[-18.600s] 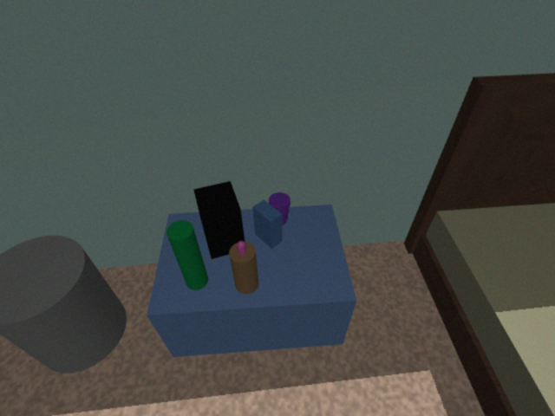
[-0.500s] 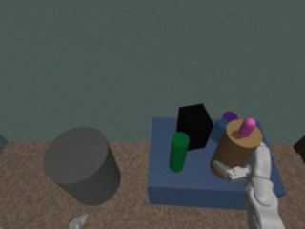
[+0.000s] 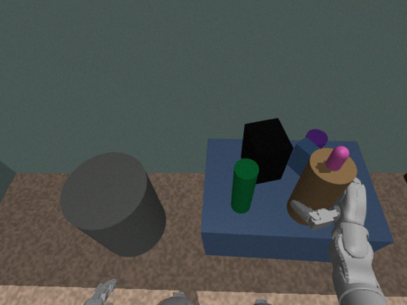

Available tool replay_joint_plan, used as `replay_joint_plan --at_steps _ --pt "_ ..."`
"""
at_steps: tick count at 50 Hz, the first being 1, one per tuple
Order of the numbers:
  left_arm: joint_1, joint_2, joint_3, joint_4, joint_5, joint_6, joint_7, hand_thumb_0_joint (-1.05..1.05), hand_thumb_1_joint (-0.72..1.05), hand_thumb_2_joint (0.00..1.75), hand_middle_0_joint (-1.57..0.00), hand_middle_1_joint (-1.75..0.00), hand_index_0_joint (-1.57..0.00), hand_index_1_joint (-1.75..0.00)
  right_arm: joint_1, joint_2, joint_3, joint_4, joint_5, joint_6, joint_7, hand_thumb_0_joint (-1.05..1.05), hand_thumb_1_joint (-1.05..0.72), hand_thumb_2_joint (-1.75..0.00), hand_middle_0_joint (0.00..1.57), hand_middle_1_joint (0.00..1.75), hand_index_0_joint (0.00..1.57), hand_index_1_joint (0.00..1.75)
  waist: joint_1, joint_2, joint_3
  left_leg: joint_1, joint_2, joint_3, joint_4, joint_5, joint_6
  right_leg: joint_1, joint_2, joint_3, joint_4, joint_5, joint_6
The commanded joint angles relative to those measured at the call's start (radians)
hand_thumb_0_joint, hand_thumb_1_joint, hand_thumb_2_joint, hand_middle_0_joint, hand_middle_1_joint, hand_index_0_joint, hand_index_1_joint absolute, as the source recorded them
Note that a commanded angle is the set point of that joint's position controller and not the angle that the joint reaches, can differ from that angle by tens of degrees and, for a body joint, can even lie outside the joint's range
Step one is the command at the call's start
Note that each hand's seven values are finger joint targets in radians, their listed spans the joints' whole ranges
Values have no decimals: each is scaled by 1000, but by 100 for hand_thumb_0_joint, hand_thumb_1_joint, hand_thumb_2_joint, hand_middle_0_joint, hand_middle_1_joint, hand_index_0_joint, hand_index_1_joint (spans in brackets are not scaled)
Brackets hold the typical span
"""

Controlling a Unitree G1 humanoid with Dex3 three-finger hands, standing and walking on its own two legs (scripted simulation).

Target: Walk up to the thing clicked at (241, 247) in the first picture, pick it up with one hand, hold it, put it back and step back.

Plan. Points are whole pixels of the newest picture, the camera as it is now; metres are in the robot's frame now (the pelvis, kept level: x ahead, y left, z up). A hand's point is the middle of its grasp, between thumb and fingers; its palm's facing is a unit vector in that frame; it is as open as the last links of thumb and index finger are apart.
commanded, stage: crouch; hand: right
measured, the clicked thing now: (320, 184) +0.36 -0.18 +0.04
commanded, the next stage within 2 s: lower in 0.98 s
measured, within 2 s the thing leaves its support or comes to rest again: neither
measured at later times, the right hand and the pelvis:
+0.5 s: hand (302, 198) +0.42 -0.21 -0.15, palm faces +0.24 +0.97 -0.03, open 10.6 cm; pelvis -0.03 +0.00 -0.13, yaw +1 degrees
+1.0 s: hand (298, 202) +0.43 -0.22 -0.21, palm faces +0.23 +0.97 -0.03, open 10.6 cm; pelvis -0.05 +0.00 -0.20, yaw +2 degrees
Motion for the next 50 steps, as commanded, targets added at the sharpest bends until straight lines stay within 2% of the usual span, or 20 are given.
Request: replay_joint_plan --at_steps 1,2,3,6,9,12,15,18,19,22,24,25,30,37,38,41,42,44,46,50 --pt "41 152 54 -84 8 -32 -13 0 90 90 -19 -30 -20 -30 -478 -178 -85 -182 17 -209 20 0 -4 -136 128 148 135 148 20 -69 -413 28 -15 -25 58 231 25 -21 18 -2 16 222 -14" --pt "51 161 58 -85 9 -34 -17 0 90 90 -19 -30 -20 -30 -517 -226 -131 -181 17 -229 20 0 -3 -135 127 148 134 148 14 -70 -448 -2 -16 -27 84 215 25 -48 18 -1 44 206 -15" --pt "56 162 56 -88 12 -34 -22 0 90 90 -19 -30 -19 -30 -543 -220 -122 -157 13 -246 26 0 -4 -136 128 149 135 149 19 -87 -512 -36 -19 -23 123 219 29 -63 18 1 72 221 -11" --pt "69 194 64 -93 19 -28 -29 0 90 91 -19 -30 -19 -30 -647 -330 -172 -201 11 -300 45 0 -8 -138 130 150 136 150 6 -175 -680 -126 -25 -18 207 214 36 -38 14 7 156 282 -3" --pt "75 205 61 -82 17 -23 -30 0 88 92 -19 -30 -19 -30 -673 -321 -173 -110 29 -310 70 0 -12 -136 129 147 134 147 30 -148 -689 -178 -25 -19 268 215 37 -153 21 4 227 259 -7" --pt "95 230 71 -66 15 -13 -29 0 88 92 -19 -29 -18 -30 -714 -381 -202 -131 35 -318 87 0 -9 -136 129 148 135 148 26 -181 -790 -204 -22 -22 322 262 43 -157 14 7 295 331 -9" --pt "94 241 71 -52 16 -3 -33 0 87 92 -20 -30 -19 -30 -751 -378 -201 -103 38 -307 104 0 -11 -134 127 146 133 146 29 -206 -770 -314 -26 -8 368 210 48 -178 10 26 323 339 -4" --pt "91 231 62 -49 12 7 -36 0 89 91 -20 -30 -20 -30 -800 -415 -237 -92 40 -301 102 0 -14 -133 128 145 133 145 35 -183 -779 -330 -27 -10 384 147 47 -253 13 25 357 224 -12" --pt "92 239 72 -46 12 7 -37 0 88 92 -20 -30 -19 -30 -780 -377 -215 -38 39 -290 107 0 -13 -132 126 142 131 143 54 -169 -772 -332 -25 -7 396 139 48 -297 16 27 365 192 -13" --pt "95 246 67 -46 10 13 -37 0 89 91 -20 -30 -20 -30 -809 -445 -261 -26 28 -280 110 0 -11 -131 125 142 130 142 47 -173 -813 -347 -24 -9 429 150 47 -333 17 24 404 198 -14" --pt "101 240 64 -44 12 19 -39 0 89 90 -20 -30 -20 -30 -805 -437 -270 1 26 -273 111 0 -15 -132 127 143 132 143 53 -168 -810 -372 -24 -5 450 139 49 -359 16 28 423 194 -15" --pt "111 238 64 -41 14 22 -39 0 89 91 -20 -30 -20 -30 -840 -493 -309 -67 24 -279 104 0 -13 -132 128 144 133 144 33 -184 -832 -362 -22 -11 460 150 50 -376 16 21 436 194 -15" --pt "104 218 48 -40 14 29 -42 0 89 91 -20 -30 -20 -30 -857 -517 -326 -17 11 -264 105 0 -15 -131 129 144 133 144 44 -183 -826 -390 -21 -13 495 119 48 -452 16 16 469 139 -19" --pt "103 236 56 -32 19 27 -40 0 89 91 -20 -30 -20 -30 -912 -498 -303 -14 8 -248 140 0 -13 -130 127 142 131 142 75 -232 -839 -516 -19 -3 559 92 53 -463 12 32 528 135 -15" --pt "107 230 52 -37 20 31 -41 0 88 92 -20 -30 -20 -30 -927 -540 -327 -38 8 -248 139 0 -15 -130 127 142 131 142 64 -236 -867 -485 -17 -11 563 118 52 -480 13 23 545 150 -18" --pt "106 237 53 -33 19 29 -42 0 89 91 -20 -30 -20 -30 -901 -463 -286 42 11 -227 157 0 -14 -132 129 144 133 144 88 -208 -835 -521 -17 -3 590 119 52 -512 14 31 566 153 -15" --pt "109 240 54 -37 21 32 -41 0 89 91 -20 -30 -20 -30 -942 -533 -329 -37 11 -232 154 0 -14 -131 127 143 131 143 65 -251 -864 -548 -18 -2 604 124 56 -484 12 33 570 181 -12" --pt "117 246 55 -34 26 37 -41 0 89 90 -20 -30 -20 -30 -965 -562 -335 -34 0 -226 151 0 -16 -133 129 145 134 145 64 -270 -888 -552 -18 -3 617 123 57 -473 12 34 585 191 -11" --pt "109 242 57 -38 24 38 -44 0 90 91 -20 -30 -20 -30 -947 -505 -309 9 4 -214 157 0 -17 -132 129 144 133 144 83 -219 -864 -553 -19 1 620 95 53 -520 13 35 593 140 -16" --pt "105 251 57 -38 24 41 -40 0 89 90 -21 -30 -21 -30 -993 -566 -335 -21 -2 -211 151 0 -16 -132 128 144 133 144 72 -260 -864 -611 -16 1 641 41 52 -534 15 35 605 85 -14"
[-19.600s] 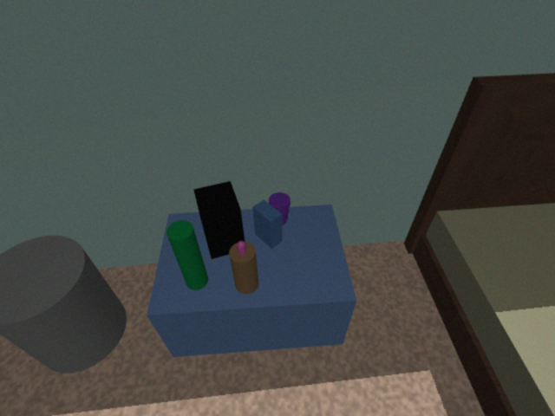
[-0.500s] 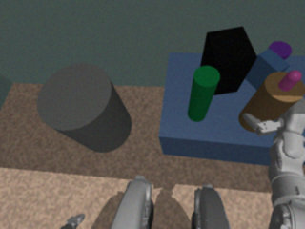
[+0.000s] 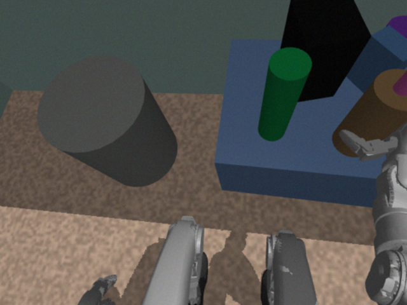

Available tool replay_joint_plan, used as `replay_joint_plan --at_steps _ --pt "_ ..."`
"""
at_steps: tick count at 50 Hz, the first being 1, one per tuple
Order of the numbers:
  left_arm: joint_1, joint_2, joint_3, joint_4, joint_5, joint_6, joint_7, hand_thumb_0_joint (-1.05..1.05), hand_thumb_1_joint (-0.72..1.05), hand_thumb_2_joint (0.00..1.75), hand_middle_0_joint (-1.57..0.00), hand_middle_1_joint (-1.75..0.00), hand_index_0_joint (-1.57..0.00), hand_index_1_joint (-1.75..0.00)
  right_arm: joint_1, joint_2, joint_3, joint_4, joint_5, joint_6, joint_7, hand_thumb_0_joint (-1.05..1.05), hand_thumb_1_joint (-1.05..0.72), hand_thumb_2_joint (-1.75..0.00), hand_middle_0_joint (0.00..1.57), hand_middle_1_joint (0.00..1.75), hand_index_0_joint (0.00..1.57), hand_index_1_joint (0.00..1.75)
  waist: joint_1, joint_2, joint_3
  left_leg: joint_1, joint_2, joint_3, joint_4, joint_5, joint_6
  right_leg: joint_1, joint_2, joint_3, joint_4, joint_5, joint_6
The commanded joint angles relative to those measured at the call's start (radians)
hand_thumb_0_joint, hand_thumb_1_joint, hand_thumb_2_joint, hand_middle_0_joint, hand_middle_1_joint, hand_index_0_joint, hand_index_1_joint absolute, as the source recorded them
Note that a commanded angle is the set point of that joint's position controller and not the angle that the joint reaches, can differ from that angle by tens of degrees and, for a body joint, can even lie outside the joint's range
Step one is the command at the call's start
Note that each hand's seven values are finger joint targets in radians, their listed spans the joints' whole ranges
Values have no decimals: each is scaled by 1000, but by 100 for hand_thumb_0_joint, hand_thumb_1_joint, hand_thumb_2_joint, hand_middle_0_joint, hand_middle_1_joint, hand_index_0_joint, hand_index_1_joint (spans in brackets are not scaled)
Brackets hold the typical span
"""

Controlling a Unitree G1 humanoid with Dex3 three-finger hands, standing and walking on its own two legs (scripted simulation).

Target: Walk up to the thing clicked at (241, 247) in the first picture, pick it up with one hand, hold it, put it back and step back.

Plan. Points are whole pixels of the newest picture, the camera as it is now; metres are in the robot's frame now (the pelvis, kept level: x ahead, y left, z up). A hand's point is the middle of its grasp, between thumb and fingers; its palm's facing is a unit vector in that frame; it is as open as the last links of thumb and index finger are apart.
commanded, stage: lower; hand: right
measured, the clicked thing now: (378, 112) +0.48 -0.23 +0.02
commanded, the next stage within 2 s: loosen in 0.70 s
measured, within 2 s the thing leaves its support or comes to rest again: rests again in 1.76 s
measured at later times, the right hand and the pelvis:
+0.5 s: hand (355, 136) +0.48 -0.24 -0.09, palm faces +0.27 +0.96 -0.03, open 10.6 cm; pelvis -0.01 +0.00 -0.06, yaw +0 degrees
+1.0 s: hand (350, 139) +0.49 -0.24 -0.12, palm faces +0.27 +0.96 -0.04, open 10.5 cm; pelvis -0.02 +0.00 -0.10, yaw +0 degrees
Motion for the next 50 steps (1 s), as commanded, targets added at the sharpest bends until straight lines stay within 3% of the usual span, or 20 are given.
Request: replay_joint_plan --at_steps 1,5,7,9,10,11,12,14,17,19,22,24,26,27,29,40,44,47,49,50 --pt "155 196 65 -56 -6 -16 15 0 90 90 -21 -30 -21 -30 -527 -343 -59 -385 42 -139 -9 0 -16 -131 127 143 132 143 -26 -206 -757 399 -18 -19 -151 237 45 441 10 -14 -216 294 -26" --pt "165 201 66 -55 -8 -15 18 0 89 91 -21 -30 -20 -30 -533 -352 -60 -366 40 -125 -6 0 -14 -131 127 143 132 143 -23 -215 -770 402 -15 -25 -130 253 45 412 12 -21 -191 301 -25" --pt "165 195 61 -49 -6 -15 15 0 89 91 -21 -30 -20 -30 -506 -313 -59 -297 45 -120 -8 0 -16 -132 128 144 132 144 -11 -182 -717 373 -15 -20 -115 250 45 362 12 -16 -176 290 -28" --pt "156 190 58 -47 -3 -20 12 0 89 90 -21 -30 -21 -30 -465 -211 -2 -212 47 -120 4 0 -17 -131 127 143 131 143 15 -151 -663 311 -16 -15 -79 247 45 300 11 -10 -138 289 -27" --pt "155 197 53 -53 0 -17 12 0 90 90 -21 -30 -21 -30 -532 -342 -71 -310 40 -139 -2 0 -16 -132 127 143 132 143 -20 -198 -701 297 -15 -23 -69 229 48 301 12 -14 -128 278 -28" --pt "163 210 60 -48 2 -13 14 0 89 90 -21 -30 -21 -30 -537 -411 -102 -307 23 -143 -10 0 -15 -132 128 144 132 144 -34 -228 -720 290 -14 -25 -62 225 47 330 12 -19 -125 286 -26" --pt "165 212 61 -47 5 -11 11 0 89 90 -21 -30 -20 -30 -510 -344 -65 -266 22 -138 -5 0 -18 -134 129 146 134 146 -15 -219 -718 292 -14 -20 -47 240 47 336 12 -18 -119 305 -23" --pt "162 207 58 -51 6 -13 6 0 88 90 -21 -30 -21 -30 -539 -303 -50 -265 30 -143 2 0 -17 -134 128 145 132 145 2 -202 -729 284 -13 -16 -41 229 43 310 15 -13 -105 285 -26" --pt "178 213 58 -52 7 -6 5 0 88 91 -21 -30 -20 -30 -557 -394 -101 -318 25 -157 -2 0 -12 -132 126 144 131 144 -17 -239 -784 279 -10 -14 0 254 46 321 14 -15 -82 321 -21" --pt "175 216 61 -51 10 -4 3 0 88 90 -21 -30 -21 -31 -567 -345 -73 -321 27 -156 -1 0 -13 -132 126 143 131 143 -4 -229 -788 277 -8 -14 14 251 45 299 16 -16 -64 309 -22" --pt "184 223 61 -45 9 1 5 0 89 90 -21 -30 -21 -30 -608 -399 -87 -342 15 -151 -7 0 -12 -135 127 146 132 146 -2 -251 -795 242 -9 -12 27 233 46 301 16 -14 -52 296 -22" --pt "176 226 62 -44 9 1 3 0 89 90 -21 -30 -21 -30 -612 -355 -52 -327 16 -145 -1 0 -13 -134 127 145 132 145 10 -258 -778 219 -6 -11 41 207 45 273 18 -15 -41 264 -21" --pt "181 229 62 -43 8 2 4 0 89 90 -21 -30 -21 -30 -594 -367 -64 -328 19 -142 -5 0 -11 -135 127 146 132 146 5 -251 -795 225 -4 -11 51 214 43 270 17 -19 -22 265 -23" --pt "196 232 63 -44 7 5 6 0 89 90 -21 -30 -21 -30 -637 -431 -107 -388 16 -146 -12 0 -10 -136 127 147 133 147 -5 -254 -822 231 -4 -10 59 228 42 275 18 -20 -16 281 -22" --pt "187 229 60 -44 8 6 3 0 90 90 -21 -30 -21 -30 -610 -374 -70 -349 18 -134 -7 0 -11 -135 127 147 133 147 5 -252 -800 211 -4 -8 75 229 44 258 17 -18 -8 285 -20" --pt "186 234 52 -50 4 14 3 0 90 89 -21 -30 -21 -30 -633 -415 -91 -328 11 -124 -8 0 -10 -138 130 150 136 150 6 -245 -768 142 -2 -4 115 172 41 182 21 -21 31 214 -27" --pt "192 240 55 -56 5 20 3 0 94 86 -21 -31 -23 -29 -657 -413 -82 -401 10 -118 -10 0 9 -111 121 126 125 126 3 -276 -816 168 3 -6 120 202 42 228 22 -27 34 244 -25" --pt "193 247 61 -44 0 22 5 0 95 86 -21 -31 -23 -29 -622 -345 -50 -292 13 -91 -9 0 15 -87 116 108 119 108 26 -235 -733 112 -1 1 116 158 41 182 22 -17 27 196 -27" --pt "206 241 57 -52 0 22 5 0 95 87 -21 -31 -23 -29 -650 -400 -79 -368 9 -97 -14 0 22 -71 113 98 115 98 12 -247 -772 139 3 0 123 186 41 195 23 -20 29 225 -26" --pt "196 249 60 -51 2 23 5 0 94 87 -21 -31 -23 -29 -621 -364 -51 -337 7 -88 -9 0 27 -65 110 92 112 92 16 -246 -776 138 3 -1 118 172 41 201 23 -20 32 213 -27"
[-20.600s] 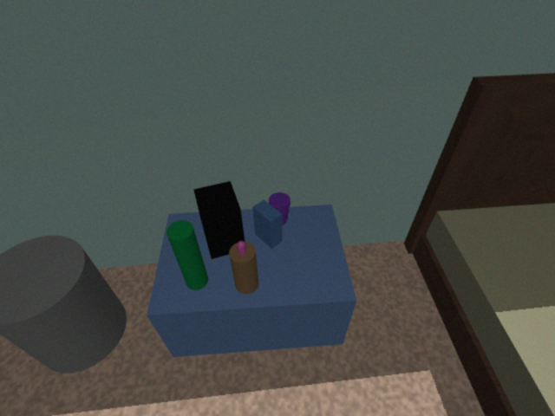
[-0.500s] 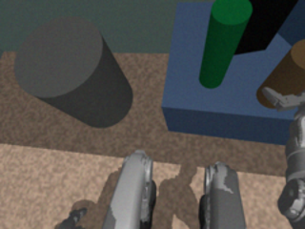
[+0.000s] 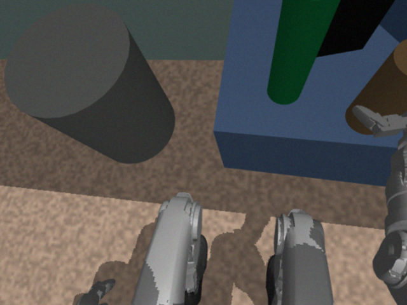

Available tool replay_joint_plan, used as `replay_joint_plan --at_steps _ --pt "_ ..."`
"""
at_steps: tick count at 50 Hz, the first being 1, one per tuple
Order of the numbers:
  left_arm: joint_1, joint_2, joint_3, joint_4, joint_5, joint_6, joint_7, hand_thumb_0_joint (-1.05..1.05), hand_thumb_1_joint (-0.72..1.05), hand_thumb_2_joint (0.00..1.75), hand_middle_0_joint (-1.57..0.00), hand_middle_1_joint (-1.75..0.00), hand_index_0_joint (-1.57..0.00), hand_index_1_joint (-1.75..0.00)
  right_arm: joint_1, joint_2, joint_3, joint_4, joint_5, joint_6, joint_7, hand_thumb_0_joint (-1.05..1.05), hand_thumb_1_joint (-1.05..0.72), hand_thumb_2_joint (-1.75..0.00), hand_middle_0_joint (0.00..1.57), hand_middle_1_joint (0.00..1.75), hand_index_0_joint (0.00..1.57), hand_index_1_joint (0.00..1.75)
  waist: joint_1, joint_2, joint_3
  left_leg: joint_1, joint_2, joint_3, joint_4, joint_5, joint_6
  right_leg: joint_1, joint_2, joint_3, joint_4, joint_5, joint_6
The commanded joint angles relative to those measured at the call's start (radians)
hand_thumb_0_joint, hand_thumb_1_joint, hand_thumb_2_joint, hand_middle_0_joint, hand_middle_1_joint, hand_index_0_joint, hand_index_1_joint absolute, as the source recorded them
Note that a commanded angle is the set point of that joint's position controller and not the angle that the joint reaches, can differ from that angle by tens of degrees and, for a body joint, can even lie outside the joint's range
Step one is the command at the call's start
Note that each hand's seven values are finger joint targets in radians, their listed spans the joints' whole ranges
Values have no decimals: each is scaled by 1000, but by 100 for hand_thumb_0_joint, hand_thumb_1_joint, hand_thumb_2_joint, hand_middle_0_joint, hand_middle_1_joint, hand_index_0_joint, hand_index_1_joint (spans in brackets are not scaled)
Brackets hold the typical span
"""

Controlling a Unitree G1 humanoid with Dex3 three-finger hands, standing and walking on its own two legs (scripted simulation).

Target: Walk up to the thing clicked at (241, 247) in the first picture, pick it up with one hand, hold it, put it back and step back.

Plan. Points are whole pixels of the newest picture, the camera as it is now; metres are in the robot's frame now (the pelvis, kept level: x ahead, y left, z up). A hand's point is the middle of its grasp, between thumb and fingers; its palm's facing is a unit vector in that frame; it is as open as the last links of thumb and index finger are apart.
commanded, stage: open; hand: right
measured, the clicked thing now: (397, 86) +0.51 -0.24 +0.01
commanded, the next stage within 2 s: withdraw in 0.38 s
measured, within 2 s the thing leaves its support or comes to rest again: rests again in 0.76 s
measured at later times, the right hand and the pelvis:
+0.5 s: hand (399, 87) +0.51 -0.24 +0.01, palm faces +0.26 +0.97 -0.01, open 13.3 cm; pelvis +0.00 +0.00 +0.00, yaw +0 degrees
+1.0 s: hand out of the picture +0.52 -0.32 +0.12, palm faces +0.31 +0.95 -0.05, open 17.6 cm; pelvis +0.00 +0.00 +0.07, yaw +1 degrees
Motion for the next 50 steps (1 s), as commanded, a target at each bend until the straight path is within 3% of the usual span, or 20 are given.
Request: replay_joint_plan --at_steps 1,5,6,11,12,13,14,17,19,20,25,28,33,36,39,41,43,44,49,50 --pt "188 219 76 -39 -7 -13 15 0 94 87 -21 -31 -22 -29 -529 -340 -40 -388 40 -128 -5 0 31 -59 108 88 110 88 -15 -236 -829 454 -16 12 -186 208 54 517 -5 -24 -284 251 -20" --pt "193 206 69 -35 -8 -12 15 0 92 89 -21 -30 -22 -29 -519 -321 -34 -374 46 -121 -8 0 39 -54 89 76 92 76 -16 -234 -818 451 -16 9 -180 235 57 517 -6 -26 -274 288 -18" --pt "192 210 72 -29 -8 -12 15 0 92 89 -21 -30 -22 -29 -488 -290 -19 -319 45 -115 -5 0 40 -49 89 73 91 73 -4 -222 -771 427 -16 15 -178 226 56 501 -6 -23 -276 278 -17" --pt "177 206 62 -46 -12 -6 11 0 91 90 -21 -31 -22 -30 -440 -235 20 -189 31 -94 9 0 36 -43 75 62 76 62 9 -166 -641 380 -19 16 -204 110 53 376 -2 -25 -297 125 -32" --pt "182 212 65 -63 -14 -4 8 0 91 89 -21 -31 -22 -30 -428 -272 -7 -193 28 -91 7 0 35 -42 72 60 73 60 -6 -168 -675 403 -19 15 -203 122 54 388 -2 -27 -299 139 -32" --pt "182 209 60 -62 -16 -4 7 0 91 89 -21 -31 -22 -30 -418 -237 19 -162 28 -83 16 0 35 -41 72 59 73 59 6 -161 -672 396 -19 20 -201 120 52 390 -2 -21 -301 138 -31" --pt "190 213 65 -66 -16 -2 6 0 91 90 -21 -31 -22 -30 -401 -226 12 -151 32 -79 17 0 35 -40 69 57 70 57 12 -145 -677 402 -21 23 -201 138 52 396 -3 -20 -296 158 -31" --pt "180 210 57 -78 -24 0 6 0 91 90 -21 -31 -22 -31 -414 -238 8 -159 43 -72 21 0 33 -35 60 49 60 49 7 -134 -659 405 -20 19 -214 103 49 358 0 -24 -298 114 -37" --pt "191 215 61 -78 -22 3 5 0 90 90 -22 -31 -22 -31 -403 -259 -10 -167 42 -69 19 0 34 -32 53 43 53 43 3 -128 -681 438 -19 17 -211 134 47 361 -2 -33 -282 152 -37" --pt "188 213 59 -76 -22 3 5 0 90 90 -22 -31 -22 -31 -401 -233 11 -167 43 -68 23 0 32 -29 49 39 49 39 12 -131 -669 417 -20 21 -207 137 48 371 -3 -28 -286 159 -36" --pt "187 209 58 -82 -20 9 5 0 92 88 -22 -31 -22 -30 -415 -233 14 -154 42 -69 16 0 33 -26 30 28 29 27 15 -112 -641 412 -21 19 -213 120 48 335 -3 -32 -280 134 -40" --pt "188 215 59 -86 -21 13 5 0 92 89 -22 -31 -22 -30 -437 -297 -11 -200 33 -77 13 0 39 -14 17 15 16 15 1 -129 -664 413 -20 18 -212 113 48 355 -3 -32 -287 129 -38" --pt "193 219 56 -105 -26 30 18 0 90 90 -21 -30 -21 -31 -536 -448 -81 -339 32 -66 5 0 48 -5 8 5 7 5 -36 -197 -821 524 -20 1 -243 142 48 461 -5 -45 -318 166 -33" --pt "199 225 58 -95 -36 37 30 0 89 90 -21 -30 -21 -31 -488 -501 -121 -301 26 -23 8 0 52 -4 7 5 6 5 -43 -192 -818 564 -24 7 -267 169 45 508 -10 -33 -355 210 -27" --pt "205 240 68 -96 -46 42 41 0 89 90 -21 -30 -21 -31 -485 -478 -82 -283 23 22 42 0 54 -4 6 5 6 5 -23 -236 -785 521 -26 14 -303 159 52 598 -20 -5 -417 206 -19" --pt "204 216 51 -116 -55 43 42 0 88 90 -21 -30 -20 -31 -478 -497 -90 -280 28 46 61 0 58 -4 6 5 6 5 -16 -197 -773 584 -27 17 -337 178 50 594 -18 -12 -433 227 -24" --pt "215 237 65 -95 -67 39 49 0 88 90 -21 -30 -20 -31 -366 -480 -87 -155 44 91 93 0 59 -4 5 5 6 5 2 -138 -667 575 -31 19 -381 147 47 541 -20 -12 -443 191 -33" --pt "209 232 58 -101 -72 35 50 0 89 90 -21 -30 -21 -31 -385 -491 -100 -199 62 94 107 0 61 -5 5 5 5 5 -6 -141 -642 564 -31 19 -391 136 49 539 -23 -5 -458 178 -34" --pt "195 214 40 -124 -87 16 44 0 88 88 -21 -30 -21 -29 -285 -422 -59 -117 93 124 169 0 50 -6 5 5 7 5 0 -107 -523 544 -34 26 -430 137 53 557 -33 10 -496 188 -38" --pt "204 210 40 -129 -88 45 37 0 89 90 -21 -31 -21 -31 -176 -635 -59 30 -84 203 110 0 46 -8 5 6 6 6 -73 -119 -528 613 -45 14 -498 114 54 642 -29 -5 -576 181 -36"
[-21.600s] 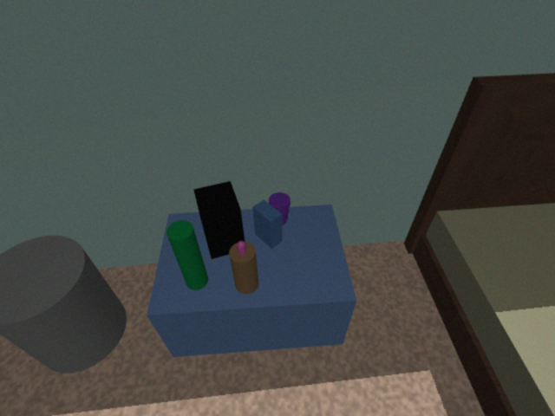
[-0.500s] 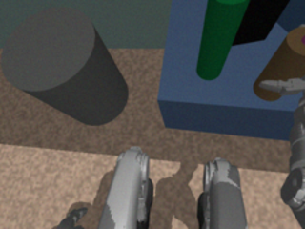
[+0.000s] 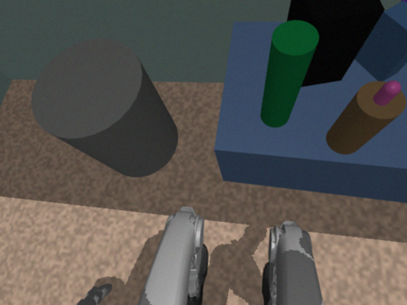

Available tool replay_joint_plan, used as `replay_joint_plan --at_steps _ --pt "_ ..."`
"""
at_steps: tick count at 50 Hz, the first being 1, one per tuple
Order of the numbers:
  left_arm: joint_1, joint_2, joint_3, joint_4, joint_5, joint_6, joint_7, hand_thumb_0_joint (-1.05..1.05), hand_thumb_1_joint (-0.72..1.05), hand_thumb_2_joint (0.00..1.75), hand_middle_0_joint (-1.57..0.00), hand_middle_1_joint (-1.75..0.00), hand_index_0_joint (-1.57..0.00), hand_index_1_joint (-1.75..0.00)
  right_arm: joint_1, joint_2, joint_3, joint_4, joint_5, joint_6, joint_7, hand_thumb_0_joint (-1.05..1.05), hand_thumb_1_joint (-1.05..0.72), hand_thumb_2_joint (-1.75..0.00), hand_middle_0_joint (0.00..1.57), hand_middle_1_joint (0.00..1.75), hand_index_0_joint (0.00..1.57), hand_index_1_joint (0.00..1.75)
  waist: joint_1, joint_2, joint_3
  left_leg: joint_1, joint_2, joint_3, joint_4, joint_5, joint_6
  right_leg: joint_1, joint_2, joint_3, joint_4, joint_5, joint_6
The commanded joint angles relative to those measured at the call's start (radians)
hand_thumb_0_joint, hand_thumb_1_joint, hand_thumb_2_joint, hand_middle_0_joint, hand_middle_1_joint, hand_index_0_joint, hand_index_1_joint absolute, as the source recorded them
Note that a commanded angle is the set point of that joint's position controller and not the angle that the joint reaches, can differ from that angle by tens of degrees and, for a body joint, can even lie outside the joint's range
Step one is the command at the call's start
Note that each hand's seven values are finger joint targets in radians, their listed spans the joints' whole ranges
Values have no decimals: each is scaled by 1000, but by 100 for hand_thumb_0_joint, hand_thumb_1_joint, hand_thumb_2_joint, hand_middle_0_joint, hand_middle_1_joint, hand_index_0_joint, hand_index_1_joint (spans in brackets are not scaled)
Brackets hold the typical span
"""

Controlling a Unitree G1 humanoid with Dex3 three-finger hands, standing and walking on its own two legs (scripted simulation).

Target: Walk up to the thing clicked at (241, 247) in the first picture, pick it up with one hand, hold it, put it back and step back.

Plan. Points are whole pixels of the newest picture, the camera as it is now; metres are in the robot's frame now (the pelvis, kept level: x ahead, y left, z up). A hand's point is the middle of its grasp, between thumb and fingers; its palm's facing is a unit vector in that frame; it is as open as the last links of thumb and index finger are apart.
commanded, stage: rise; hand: right
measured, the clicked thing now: (364, 117) +0.50 -0.24 -0.05
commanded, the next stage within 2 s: home in 0.04 s
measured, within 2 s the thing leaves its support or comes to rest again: neither
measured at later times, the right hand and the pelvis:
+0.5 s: hand out of the picture +0.46 -0.37 +0.14, palm faces +0.39 +0.82 -0.41, open 17.2 cm; pelvis +0.04 -0.01 +0.17, yaw +0 degrees
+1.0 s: hand out of the picture +0.28 -0.21 +0.17, palm faces +0.16 +0.95 -0.26, open 17.2 cm; pelvis +0.09 +0.00 +0.24, yaw -3 degrees
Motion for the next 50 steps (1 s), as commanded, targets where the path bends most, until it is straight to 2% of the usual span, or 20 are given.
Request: replay_joint_plan --at_steps 1,4,8,12,15,18,21,24,28,30,31,32,35,37,38,39,41,45,47,50 --pt "170 196 71 -71 -18 15 0 0 88 90 -21 -31 -21 -31 -193 -340 25 -98 -126 62 -60 0 49 -7 5 6 6 6 -21 -128 -520 425 -29 1 -288 95 49 468 -14 1 -372 156 -28" --pt "160 202 79 -121 -18 37 -13 0 89 90 -21 -30 -21 -30 -344 -444 33 -312 -182 89 -110 0 50 -7 4 6 6 6 -56 -228 -764 551 -29 -5 -330 175 50 689 -17 0 -426 273 -18" --pt "208 196 77 -85 -20 52 -1 0 90 90 -20 -29 -20 -29 -323 -553 -8 -326 -224 122 -204 0 48 -10 6 7 6 7 -69 -271 -738 665 -34 -10 -434 219 46 816 -24 -11 -506 338 -8" --pt "202 177 59 -53 -11 52 17 0 90 90 -20 -29 -20 -29 -247 -419 51 -80 -234 153 -264 0 47 -11 6 7 6 7 -19 -201 -536 674 -40 4 -539 245 44 855 -29 -4 -592 348 -6" --pt "217 188 65 -27 -7 52 28 0 90 90 -20 -29 -20 -29 -251 -435 52 -67 -230 160 -288 0 45 -12 7 7 6 7 -34 -234 -499 726 -45 8 -609 277 52 948 -31 -10 -652 418 -1" --pt "229 180 69 -27 -12 49 24 0 90 90 -20 -29 -20 -29 -79 -236 139 132 -206 195 -288 0 49 -9 6 6 6 6 1 -130 -365 774 -54 26 -683 311 52 954 -36 5 -725 448 -3" --pt "215 163 60 -59 -21 50 27 0 90 90 -20 -29 -20 -29 -41 -244 146 33 -192 212 -299 0 49 -10 6 7 6 7 -33 -140 -420 911 -60 22 -749 379 56 1031 -35 -9 -789 523 -5" --pt "208 156 74 -78 -34 47 26 0 90 90 -20 -29 -20 -29 130 -115 206 -36 -161 239 -302 0 55 -6 5 5 5 5 -41 -127 -393 1000 -62 29 -805 410 56 1096 -36 -5 -862 555 -2" --pt "181 142 72 -101 -49 43 47 0 90 90 -20 -29 -20 -29 241 -128 201 -298 -135 254 -336 0 53 -7 6 6 6 6 -94 -172 -426 1133 -57 29 -883 411 60 1216 -34 -5 -961 561 8" --pt "163 122 60 -106 -54 30 59 0 90 90 -20 -29 -20 -29 326 -43 255 -380 -114 267 -356 0 59 -3 5 5 5 5 -90 -177 -356 1161 -56 31 -929 380 60 1246 -32 -7 -1021 506 11" --pt "153 117 55 -105 -56 27 69 0 90 90 -20 -29 -20 -29 324 -74 235 -434 -109 266 -373 0 55 -6 5 6 5 6 -101 -192 -331 1183 -54 27 -951 360 61 1259 -34 -8 -1049 470 11" --pt "150 108 50 -106 -58 20 80 0 90 90 -20 -29 -20 -29 447 -9 269 -406 -105 276 -379 0 55 -6 5 5 5 5 -104 -156 -292 1202 -57 31 -971 369 59 1267 -33 -11 -1069 477 10" --pt "115 81 43 -126 -29 -15 98 0 90 90 -20 -29 -20 -29 537 38 269 -622 -111 300 -388 0 48 -10 6 7 6 7 -119 -187 -262 1270 -51 20 -995 380 58 1240 -25 -29 -1084 464 -3" --pt "110 79 57 -120 -28 -32 104 0 90 90 -20 -29 -20 -30 596 100 288 -664 -109 317 -397 0 52 -7 6 6 6 6 -100 -167 -208 1264 -49 16 -1007 376 56 1244 -28 -32 -1090 459 -3" --pt "98 58 50 -134 -27 -40 105 0 90 90 -20 -29 -20 -29 721 198 341 -664 -100 329 -391 0 50 -9 6 6 6 6 -107 -149 -184 1283 -48 19 -1019 375 57 1248 -23 -37 -1102 457 -6" --pt "89 46 42 -154 -29 -53 105 0 90 90 -20 -29 -20 -29 774 293 417 -677 -85 342 -375 0 49 -9 6 6 6 6 -79 -99 -154 1274 -53 30 -1024 374 54 1247 -27 -30 -1111 457 -9" --pt "81 64 54 -171 -31 -67 112 0 90 90 -20 -29 -20 -29 799 199 350 -856 -77 356 -381 0 49 -9 6 7 6 7 -120 -152 -217 1322 -47 28 -1023 405 55 1307 -24 -32 -1119 504 -4" --pt "48 44 52 -207 -41 -99 119 0 90 90 -20 -29 -20 -29 1073 385 512 -903 -51 459 -330 0 53 -7 6 6 6 6 -82 -33 -139 1326 -53 50 -1035 424 42 1295 -27 -19 -1124 532 -11" --pt "21 46 51 -232 -45 -112 130 0 90 90 -20 -29 -20 -29 1111 304 467 -1071 -39 500 -317 0 49 -9 6 6 6 6 -113 -39 -174 1367 -47 42 -1049 439 35 1303 -17 -31 -1113 525 -17" --pt "1 41 47 -258 -46 -134 141 0 90 90 -20 -29 -20 -29 1247 350 533 -1118 -44 579 -291 0 61 -1 6 4 6 4 -77 23 -115 1350 -44 29 -1073 439 21 1280 -5 -43 -1091 492 -32"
